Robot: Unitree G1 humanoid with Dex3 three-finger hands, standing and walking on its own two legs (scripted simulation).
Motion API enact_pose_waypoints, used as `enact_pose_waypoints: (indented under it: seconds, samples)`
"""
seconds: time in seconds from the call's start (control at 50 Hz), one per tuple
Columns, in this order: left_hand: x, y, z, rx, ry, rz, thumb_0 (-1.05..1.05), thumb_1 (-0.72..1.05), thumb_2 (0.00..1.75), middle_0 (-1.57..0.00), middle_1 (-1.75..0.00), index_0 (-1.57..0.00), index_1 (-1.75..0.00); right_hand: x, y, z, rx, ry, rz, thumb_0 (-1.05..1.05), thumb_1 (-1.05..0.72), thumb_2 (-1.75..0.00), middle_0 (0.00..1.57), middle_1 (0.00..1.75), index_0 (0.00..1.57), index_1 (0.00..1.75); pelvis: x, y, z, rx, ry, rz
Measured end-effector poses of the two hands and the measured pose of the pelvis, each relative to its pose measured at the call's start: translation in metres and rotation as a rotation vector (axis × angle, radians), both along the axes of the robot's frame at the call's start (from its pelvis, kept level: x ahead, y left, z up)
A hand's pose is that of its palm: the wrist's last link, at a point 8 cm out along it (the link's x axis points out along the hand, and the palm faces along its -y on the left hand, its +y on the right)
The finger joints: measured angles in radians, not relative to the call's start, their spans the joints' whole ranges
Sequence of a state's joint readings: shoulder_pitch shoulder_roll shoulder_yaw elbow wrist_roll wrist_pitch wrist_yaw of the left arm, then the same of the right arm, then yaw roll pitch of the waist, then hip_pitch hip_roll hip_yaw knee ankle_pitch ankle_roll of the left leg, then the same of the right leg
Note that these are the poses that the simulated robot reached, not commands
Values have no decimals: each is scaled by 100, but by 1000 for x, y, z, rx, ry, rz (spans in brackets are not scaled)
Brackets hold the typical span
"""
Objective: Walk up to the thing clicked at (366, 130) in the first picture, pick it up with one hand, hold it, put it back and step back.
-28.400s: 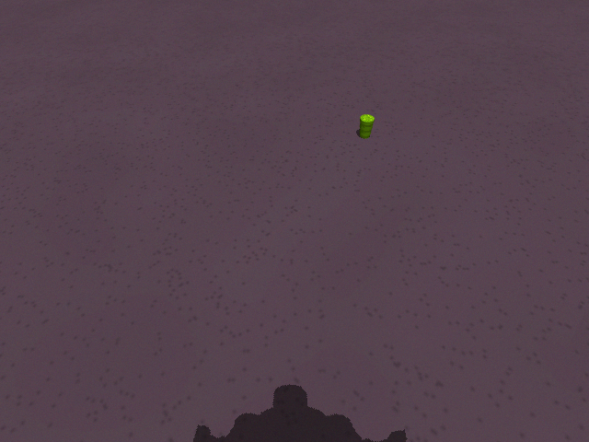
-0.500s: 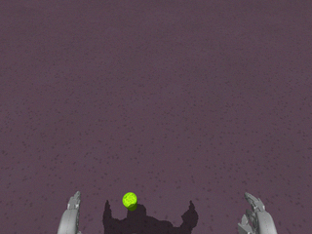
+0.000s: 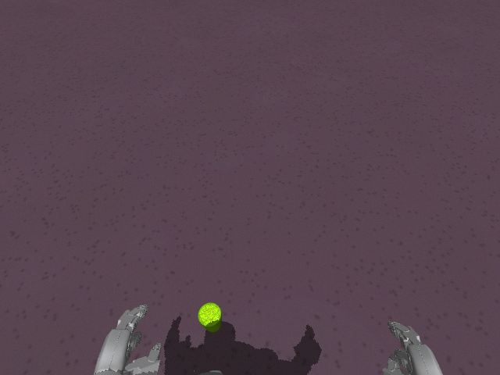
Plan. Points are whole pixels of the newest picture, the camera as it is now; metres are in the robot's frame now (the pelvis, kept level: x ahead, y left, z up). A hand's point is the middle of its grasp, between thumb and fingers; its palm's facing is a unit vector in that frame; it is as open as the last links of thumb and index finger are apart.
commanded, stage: stand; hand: left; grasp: from above
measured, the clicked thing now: (211, 319) +0.40 +0.18 -0.67
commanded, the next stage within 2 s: none
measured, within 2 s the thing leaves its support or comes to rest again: neither
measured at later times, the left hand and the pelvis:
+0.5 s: hand out of the picture +0.05 +0.26 -0.12, palm faces +0.00 -0.94 -0.34, open 7.4 cm; pelvis -0.01 +0.02 +0.04, yaw +0 degrees
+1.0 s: hand out of the picture +0.02 +0.26 -0.11, palm faces +0.00 -0.94 -0.34, open 7.4 cm; pelvis -0.02 +0.01 +0.05, yaw +0 degrees
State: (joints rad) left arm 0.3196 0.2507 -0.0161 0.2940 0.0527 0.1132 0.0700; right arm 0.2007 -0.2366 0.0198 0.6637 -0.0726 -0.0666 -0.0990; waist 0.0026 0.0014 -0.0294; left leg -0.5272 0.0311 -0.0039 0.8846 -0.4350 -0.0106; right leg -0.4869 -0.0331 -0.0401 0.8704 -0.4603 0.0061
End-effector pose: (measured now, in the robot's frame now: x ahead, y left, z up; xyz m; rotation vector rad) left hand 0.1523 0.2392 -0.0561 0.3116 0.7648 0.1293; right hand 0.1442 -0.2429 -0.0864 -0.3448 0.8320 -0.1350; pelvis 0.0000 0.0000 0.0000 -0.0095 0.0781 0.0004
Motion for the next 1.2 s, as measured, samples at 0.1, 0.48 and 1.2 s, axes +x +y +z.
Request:
enact_pose_waypoints:
  seconds: [0.1,0.48,1.2]
  samples:
    - [-20,26,-17,11,115,15,0,79,88,-21,-30,-21,-30,-20,-19,-2,5,137,-21,1,-90,-90,21,30,20,30,-1,2,9,13,-42,2]
    - [-109,65,-23,18,428,151,1,91,90,-20,-30,-20,-30,-90,-20,6,22,367,-122,1,-90,-90,21,30,20,30,-7,16,43,11,-137,3]
    - [-122,57,-17,14,490,158,0,91,90,-20,-30,-20,-30,-108,-38,9,25,421,-146,1,-90,-90,21,30,20,30,-15,6,51,12,-133,3]
